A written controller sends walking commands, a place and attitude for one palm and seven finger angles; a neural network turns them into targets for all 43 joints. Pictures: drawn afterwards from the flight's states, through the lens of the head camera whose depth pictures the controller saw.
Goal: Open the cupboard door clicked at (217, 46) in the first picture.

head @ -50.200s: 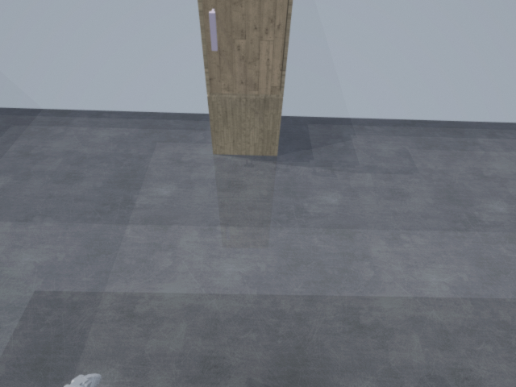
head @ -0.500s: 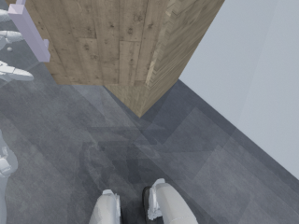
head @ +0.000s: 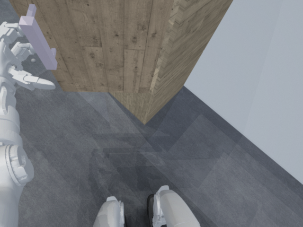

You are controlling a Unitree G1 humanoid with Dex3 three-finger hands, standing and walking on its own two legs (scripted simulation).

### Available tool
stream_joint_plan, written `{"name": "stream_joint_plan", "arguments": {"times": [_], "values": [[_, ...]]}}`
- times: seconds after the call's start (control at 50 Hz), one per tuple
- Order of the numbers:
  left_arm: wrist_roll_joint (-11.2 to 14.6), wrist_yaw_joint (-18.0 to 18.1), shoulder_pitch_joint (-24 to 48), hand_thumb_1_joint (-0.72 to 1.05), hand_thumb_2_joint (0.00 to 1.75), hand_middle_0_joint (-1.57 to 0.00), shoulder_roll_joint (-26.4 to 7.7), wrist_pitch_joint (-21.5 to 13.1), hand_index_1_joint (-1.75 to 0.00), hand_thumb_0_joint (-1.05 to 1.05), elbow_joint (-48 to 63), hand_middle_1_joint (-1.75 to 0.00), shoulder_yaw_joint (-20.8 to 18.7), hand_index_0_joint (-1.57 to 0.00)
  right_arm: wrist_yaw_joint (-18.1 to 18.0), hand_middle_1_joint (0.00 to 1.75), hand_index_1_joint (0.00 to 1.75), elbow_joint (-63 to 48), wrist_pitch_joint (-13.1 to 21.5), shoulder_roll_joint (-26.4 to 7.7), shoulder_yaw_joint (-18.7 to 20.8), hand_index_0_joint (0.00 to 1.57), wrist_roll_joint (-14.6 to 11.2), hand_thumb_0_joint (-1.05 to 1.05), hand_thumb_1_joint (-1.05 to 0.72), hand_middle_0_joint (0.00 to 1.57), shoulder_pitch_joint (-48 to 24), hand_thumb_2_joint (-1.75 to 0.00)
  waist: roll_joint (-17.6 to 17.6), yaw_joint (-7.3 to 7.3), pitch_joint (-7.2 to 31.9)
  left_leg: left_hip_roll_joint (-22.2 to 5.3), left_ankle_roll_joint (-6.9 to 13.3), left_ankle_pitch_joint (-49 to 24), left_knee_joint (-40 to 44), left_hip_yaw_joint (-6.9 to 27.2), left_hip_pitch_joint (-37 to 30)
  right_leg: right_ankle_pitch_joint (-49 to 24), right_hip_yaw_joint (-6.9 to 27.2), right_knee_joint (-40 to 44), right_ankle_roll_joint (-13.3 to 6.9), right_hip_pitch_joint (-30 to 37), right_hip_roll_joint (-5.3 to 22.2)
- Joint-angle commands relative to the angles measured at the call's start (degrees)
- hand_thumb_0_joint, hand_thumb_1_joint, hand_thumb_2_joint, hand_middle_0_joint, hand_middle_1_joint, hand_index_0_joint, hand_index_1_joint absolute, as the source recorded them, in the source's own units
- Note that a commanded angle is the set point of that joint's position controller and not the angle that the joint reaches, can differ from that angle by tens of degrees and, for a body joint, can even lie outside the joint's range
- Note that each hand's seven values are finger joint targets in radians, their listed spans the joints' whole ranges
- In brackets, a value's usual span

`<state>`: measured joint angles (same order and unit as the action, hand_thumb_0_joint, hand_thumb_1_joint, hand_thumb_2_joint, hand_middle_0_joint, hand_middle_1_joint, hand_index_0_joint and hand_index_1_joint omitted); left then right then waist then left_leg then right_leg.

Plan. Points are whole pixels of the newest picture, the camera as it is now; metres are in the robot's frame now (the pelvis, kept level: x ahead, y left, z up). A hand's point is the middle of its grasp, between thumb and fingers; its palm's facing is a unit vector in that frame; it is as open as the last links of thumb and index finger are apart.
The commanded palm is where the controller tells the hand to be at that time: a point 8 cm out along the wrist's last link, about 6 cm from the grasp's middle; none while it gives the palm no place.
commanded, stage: slide the fingers in behind the handle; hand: left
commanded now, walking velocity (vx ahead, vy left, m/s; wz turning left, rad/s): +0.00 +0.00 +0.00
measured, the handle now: (42, 40) +0.57 +0.23 +0.05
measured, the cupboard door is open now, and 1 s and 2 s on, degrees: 45 46 47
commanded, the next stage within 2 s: close the thumb around the handle in 0.94 s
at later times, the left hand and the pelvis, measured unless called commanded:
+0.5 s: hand (48, 59) +0.51 +0.21 +0.05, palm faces +0.02 -1.00 +0.00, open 14.0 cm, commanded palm +0.49 +0.24 +0.05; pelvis +0.00 +0.00 +0.00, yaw +0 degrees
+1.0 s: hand (49, 59) +0.51 +0.21 +0.05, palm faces +0.02 -1.00 -0.01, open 14.1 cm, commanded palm +0.49 +0.24 +0.05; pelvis +0.00 -0.01 +0.00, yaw +1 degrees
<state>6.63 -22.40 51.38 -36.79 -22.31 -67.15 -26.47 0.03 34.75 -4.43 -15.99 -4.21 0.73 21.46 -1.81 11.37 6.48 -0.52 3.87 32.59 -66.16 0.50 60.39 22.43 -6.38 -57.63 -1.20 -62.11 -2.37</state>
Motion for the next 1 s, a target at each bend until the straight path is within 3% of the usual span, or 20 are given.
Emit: {"name": "stream_joint_plan", "arguments": {"times": [0.0, 0.06, 0.1, 0.16, 0.22, 0.26, 0.3, 0.36, 0.4, 0.46, 0.52, 0.56, 0.58, 0.6, 0.7, 0.76, 0.8, 0.86, 0.88, 0.98], "values": [[0.63, 1.20, 24.46, -0.50, 0.30, -0.30, -14.68, -4.71, -1.20, 0.00, 12.46, -1.20, -0.40, -0.30, -0.88, 0.30, 0.30, -1.07, 0.53, -11.32, 4.33, 0.20, 0.53, 0.00, -0.90, 0.20, 11.65, -0.90, -12.11, 0.60, 29.06, -1.70, -4.95, -35.78, 7.12, 6.42, -22.52, -15.90, 3.30, 2.49, -0.46, 13.02, -0.94], [0.65, 1.58, 23.18, -0.50, 0.30, -0.30, -15.26, -4.83, -1.20, 0.00, 13.19, -1.20, -1.43, -0.30, -0.69, 0.30, 0.30, -1.29, 0.53, -11.38, 4.50, 0.20, 0.61, 0.00, -0.90, 0.20, 11.79, -0.90, -12.38, -0.21, 31.44, -1.68, -5.24, -37.75, 6.95, 6.42, -23.46, -17.22, 3.34, 2.20, -0.53, 14.38, -0.91], [0.73, 1.82, 23.24, -0.50, 0.30, -0.30, -12.54, -4.92, -1.20, 0.00, 14.07, -1.20, 0.54, -0.30, -0.49, 0.30, 0.30, -1.26, 0.45, -11.00, 4.57, 0.20, 0.53, 0.00, -0.90, 0.20, 11.78, -0.90, -13.71, -0.02, 31.52, -1.95, -5.65, -40.45, 7.04, 6.80, -25.49, -17.63, 3.10, 2.22, -0.48, 13.15, -0.92], [0.86, 2.66, 21.13, -0.50, 0.30, -0.30, -13.21, -3.84, -1.20, 0.00, 11.95, -1.20, -0.86, -0.30, -0.37, 0.30, 0.30, -1.58, 0.12, -11.19, 4.58, 0.20, 0.39, 0.00, -0.90, 0.20, 11.52, -0.90, -9.14, 0.02, 29.28, -1.59, -4.52, -35.52, 7.37, 5.79, -20.78, -17.50, 3.49, 2.78, -0.25, 15.59, -0.96], [0.28, 3.57, 24.09, -0.50, 0.30, -0.30, -13.08, -4.19, -1.20, 0.00, 12.08, -1.20, -0.36, -0.30, -0.46, 0.30, 0.30, -1.34, 0.36, -10.95, 4.41, 0.20, 0.49, 0.00, -0.90, 0.20, 11.46, -0.90, -9.88, 0.54, 28.18, -1.33, -4.13, -31.80, 7.58, 5.45, -19.28, -16.26, 3.80, 2.76, -0.30, 15.48, -0.87], [0.05, 4.06, 23.84, -0.50, 0.30, -0.30, -14.93, -5.24, -1.20, 0.00, 14.39, -1.20, -1.75, -0.30, -0.47, 0.30, 0.30, -1.69, 0.57, -11.02, 4.49, 0.20, 0.61, 0.00, -0.90, 0.20, 11.45, -0.90, -10.67, -0.52, 30.78, -1.18, -4.29, -32.78, 7.61, 5.38, -20.25, -17.15, 4.07, 2.52, -0.53, 17.14, -0.78], [0.35, 4.03, 24.46, -0.50, 0.30, -0.30, -11.06, -6.08, -1.20, 0.00, 15.89, -1.20, 1.10, -0.30, -0.22, 0.30, 0.30, -1.38, 0.84, -10.58, 4.64, 0.20, 0.73, 0.00, -0.90, 0.20, 11.38, -0.90, -12.75, 0.10, 32.07, -1.52, -5.03, -36.46, 7.35, 6.00, -23.63, -17.63, 3.65, 2.29, -0.48, 14.99, -0.86], [0.69, 4.12, 21.94, -0.50, 0.30, -0.30, -10.25, -5.28, -1.20, 0.00, 12.39, -1.20, 0.77, -0.30, -0.19, 0.30, 0.30, -1.08, 0.69, -10.77, 4.77, 0.20, 0.62, 0.00, -0.90, 0.20, 11.68, -0.90, -8.97, 0.30, 29.21, -1.43, -4.44, -34.39, 7.70, 5.59, -20.88, -17.73, 3.68, 2.81, -0.31, 16.23, -0.87], [0.49, 4.36, 21.83, -0.50, 0.30, -0.30, -10.00, -5.29, -1.20, 0.00, 13.23, -1.20, 1.05, -0.30, -0.16, 0.30, 0.30, -1.27, 0.74, -10.62, 4.75, 0.20, 0.54, 0.00, -0.90, 0.20, 11.49, -0.90, -11.43, -0.31, 30.56, -1.27, -4.56, -35.16, 7.76, 5.34, -21.77, -17.88, 3.93, 2.74, -0.39, 16.15, -0.73], [0.46, 5.17, 21.57, -0.50, 0.30, -0.30, -8.85, -4.86, -1.20, 0.00, 12.00, -1.20, 1.69, -0.30, -0.01, 0.30, 0.30, -1.11, 0.72, -10.63, 4.74, 0.20, 0.56, 0.00, -0.90, 0.20, 11.58, -0.90, -8.09, 0.35, 28.40, -1.13, -3.94, -32.14, 8.19, 5.00, -19.70, -17.45, 3.99, 3.31, -0.26, 17.00, -0.81], [0.19, 5.40, 23.34, -0.50, 0.30, -0.30, -6.19, -5.88, -1.20, 0.00, 13.46, -1.20, 3.81, -0.30, 0.13, 0.30, 0.30, -0.72, 1.05, -10.31, 4.96, 0.20, 0.78, 0.00, -0.90, 0.20, 11.71, -0.90, -11.20, 0.34, 29.64, -1.23, -4.77, -33.96, 8.16, 5.61, -22.75, -16.68, 3.60, 2.95, -0.47, 15.00, -0.73], [0.29, 5.66, 21.72, -0.50, 0.30, -0.30, -8.06, -6.15, -1.20, 0.00, 13.69, -1.20, 2.13, -0.30, 0.11, 0.30, 0.30, -0.91, 0.99, -10.56, 5.09, 0.20, 0.80, 0.00, -0.90, 0.20, 11.70, -0.90, -9.01, -0.04, 30.80, -1.11, -4.31, -34.40, 7.93, 5.05, -21.57, -18.69, 4.06, 3.05, -0.36, 17.52, -0.71], [0.37, 5.39, 22.84, -0.50, 0.30, -0.30, -5.69, -6.46, -1.20, 0.00, 14.01, -1.20, 4.36, -0.30, 0.15, 0.30, 0.30, -1.01, 1.09, -10.33, 5.05, 0.20, 0.78, 0.00, -0.90, 0.20, 11.78, -0.90, -8.86, 0.72, 30.43, -1.15, -4.34, -35.33, 7.92, 5.36, -22.01, -19.12, 3.97, 2.90, -0.44, 16.97, -0.81], [0.15, 5.49, 21.98, -0.50, 0.30, -0.30, -7.45, -6.50, -1.20, 0.00, 13.14, -1.20, 2.62, -0.30, 0.13, 0.30, 0.30, -0.68, 1.01, -10.42, 5.13, 0.20, 0.79, 0.00, -0.90, 0.20, 11.66, -0.90, -9.80, -0.13, 29.71, -1.17, -4.45, -34.48, 7.87, 5.15, -21.34, -18.55, 4.05, 2.85, -0.45, 16.80, -0.71], [0.30, 5.28, 23.34, -0.50, 0.30, -0.30, -6.09, -6.78, -1.20, 0.00, 13.89, -1.20, 3.99, -0.30, 0.18, 0.30, 0.30, -0.50, 0.96, -10.36, 5.14, 0.20, 0.81, 0.00, -0.90, 0.20, 11.50, -0.90, -10.55, 0.48, 29.98, -1.20, -4.56, -35.37, 7.92, 5.36, -22.62, -18.63, 3.94, 2.92, -0.41, 16.10, -0.69], [0.25, 5.18, 22.76, -0.50, 0.30, -0.30, -5.49, -6.27, -1.20, 0.00, 12.07, -1.20, 4.41, -0.30, 0.09, 0.30, 0.30, -0.45, 0.84, -10.31, 5.12, 0.20, 0.67, 0.00, -0.90, 0.20, 11.44, -0.90, -8.40, 0.92, 27.96, -0.99, -3.88, -33.07, 7.99, 4.85, -20.30, -18.75, 4.22, 3.21, -0.31, 16.98, -0.65], [0.29, 5.29, 22.97, -0.50, 0.30, -0.30, -6.98, -6.81, -1.20, 0.00, 13.73, -1.20, 3.12, -0.30, 0.05, 0.30, 0.30, -0.42, 0.86, -10.47, 5.26, 0.20, 0.79, 0.00, -0.90, 0.20, 11.77, -0.90, -11.59, -0.12, 30.66, -1.17, -4.82, -37.06, 7.90, 5.51, -23.32, -19.14, 3.90, 2.69, -0.56, 16.22, -0.57], [0.40, 5.17, 21.75, -0.50, 0.30, -0.30, -5.70, -6.39, -1.20, 0.00, 12.57, -1.20, 3.94, -0.30, 0.15, 0.30, 0.30, -0.34, 0.75, -10.39, 5.30, 0.20, 0.77, 0.00, -0.90, 0.20, 11.50, -0.90, -9.04, 0.24, 29.44, -1.29, -4.71, -36.69, 7.83, 5.48, -22.74, -19.09, 3.74, 2.99, -0.41, 16.27, -0.68], [0.70, 5.22, 23.01, -0.50, 0.30, -0.30, -5.11, -6.51, -1.20, 0.00, 12.84, -1.20, 4.30, -0.30, 0.09, 0.30, 0.30, -0.46, 0.83, -10.39, 5.22, 0.20, 0.87, 0.00, -0.90, 0.20, 11.69, -0.90, -9.69, 0.87, 29.13, -1.25, -4.61, -37.31, 7.74, 5.61, -22.90, -19.35, 3.65, 2.85, -0.53, 15.56, -0.77], [0.45, 5.15, 23.33, -0.50, 0.30, -0.30, -5.98, -6.47, -1.20, 0.00, 12.69, -1.20, 3.73, -0.30, 0.04, 0.30, 0.30, -0.68, 0.80, -10.27, 5.14, 0.20, 0.85, 0.00, -0.90, 0.20, 11.47, -0.90, -9.99, 0.54, 29.30, -1.02, -4.41, -36.06, 7.73, 5.30, -21.74, -19.44, 3.90, 2.71, -0.62, 16.50, -0.67]]}}
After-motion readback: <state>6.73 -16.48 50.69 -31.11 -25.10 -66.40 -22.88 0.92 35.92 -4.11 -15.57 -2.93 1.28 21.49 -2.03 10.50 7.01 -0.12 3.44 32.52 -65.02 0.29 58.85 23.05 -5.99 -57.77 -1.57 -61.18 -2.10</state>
